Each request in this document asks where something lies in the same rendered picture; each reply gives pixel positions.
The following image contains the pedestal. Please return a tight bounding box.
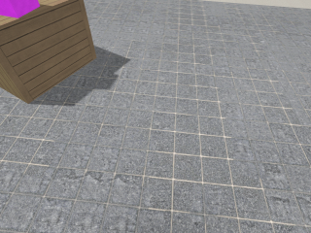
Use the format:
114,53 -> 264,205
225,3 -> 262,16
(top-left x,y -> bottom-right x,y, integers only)
0,0 -> 97,104

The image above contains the carton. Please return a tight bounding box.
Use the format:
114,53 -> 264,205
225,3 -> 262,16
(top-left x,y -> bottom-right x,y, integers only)
0,0 -> 40,18

